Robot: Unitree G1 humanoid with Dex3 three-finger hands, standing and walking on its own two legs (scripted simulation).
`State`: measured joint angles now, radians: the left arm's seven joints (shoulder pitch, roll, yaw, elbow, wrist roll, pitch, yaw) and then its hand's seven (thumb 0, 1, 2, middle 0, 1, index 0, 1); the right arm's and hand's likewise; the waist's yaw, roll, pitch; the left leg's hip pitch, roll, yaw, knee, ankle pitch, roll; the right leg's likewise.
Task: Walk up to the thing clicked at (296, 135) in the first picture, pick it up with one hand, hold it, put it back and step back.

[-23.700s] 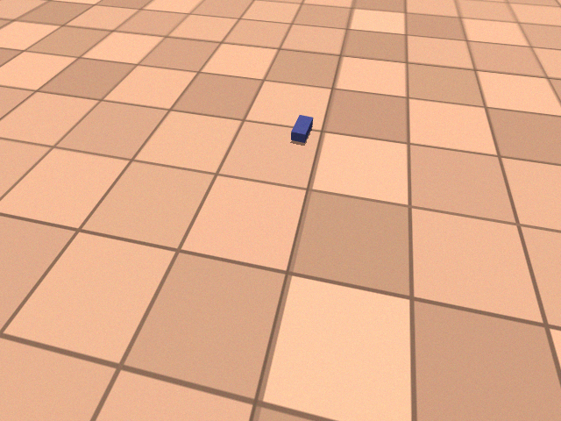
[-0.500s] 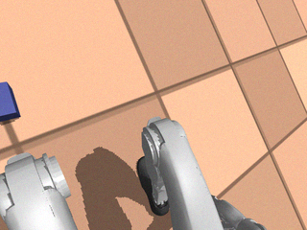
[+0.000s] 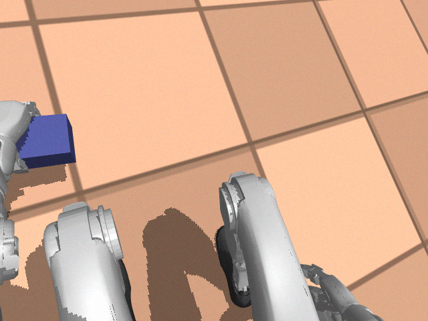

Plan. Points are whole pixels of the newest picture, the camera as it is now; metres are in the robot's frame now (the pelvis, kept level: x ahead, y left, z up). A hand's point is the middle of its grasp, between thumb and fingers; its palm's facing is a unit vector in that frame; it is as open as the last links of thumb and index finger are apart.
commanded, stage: settle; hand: left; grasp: from above
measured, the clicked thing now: (21, 144) +0.45 +0.30 -0.19
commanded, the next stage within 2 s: lift in 0.02 s
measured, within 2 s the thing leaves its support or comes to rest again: neither
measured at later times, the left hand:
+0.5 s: hand out of the picture +0.42 +0.30 -0.09, palm faces -0.46 -0.08 -0.88, open 11.0 cm
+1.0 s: hand out of the picture +0.35 +0.30 +0.09, palm faces -0.43 -0.12 -0.89, open 11.0 cm
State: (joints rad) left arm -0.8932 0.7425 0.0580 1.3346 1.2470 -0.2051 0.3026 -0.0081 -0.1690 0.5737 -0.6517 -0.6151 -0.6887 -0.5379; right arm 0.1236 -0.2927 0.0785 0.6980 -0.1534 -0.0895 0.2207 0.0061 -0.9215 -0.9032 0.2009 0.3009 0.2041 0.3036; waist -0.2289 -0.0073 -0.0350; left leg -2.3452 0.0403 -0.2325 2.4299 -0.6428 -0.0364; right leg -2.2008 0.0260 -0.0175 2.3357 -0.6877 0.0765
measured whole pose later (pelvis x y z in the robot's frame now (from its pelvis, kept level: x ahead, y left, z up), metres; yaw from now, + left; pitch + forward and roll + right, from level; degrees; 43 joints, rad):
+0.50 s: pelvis -0.01 -0.01 +0.04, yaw +3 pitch +33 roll -8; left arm -0.76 0.67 0.05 1.07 1.16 -0.17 0.15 -0.01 -0.19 0.58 -0.67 -0.60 -0.71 -0.53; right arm 0.19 -0.27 0.00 0.69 -0.08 -0.01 0.14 0.01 -0.92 -0.90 0.20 0.30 0.21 0.30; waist -0.19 0.02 -0.10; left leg -2.23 0.05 -0.18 2.27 -0.62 -0.04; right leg -2.11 0.00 0.00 2.21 -0.67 0.08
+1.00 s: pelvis +0.00 -0.01 +0.18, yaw +7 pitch +29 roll -5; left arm -0.42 0.57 -0.06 0.64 1.01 -0.06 0.03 -0.02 -0.16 0.56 -0.65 -0.61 -0.68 -0.55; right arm 0.14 -0.25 -0.03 0.64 -0.01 0.05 0.01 0.01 -0.90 -0.90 0.20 0.30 0.21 0.30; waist -0.09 0.03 -0.17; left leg -1.76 0.07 -0.11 1.84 -0.59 -0.03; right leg -1.67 -0.03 0.00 1.80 -0.63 0.07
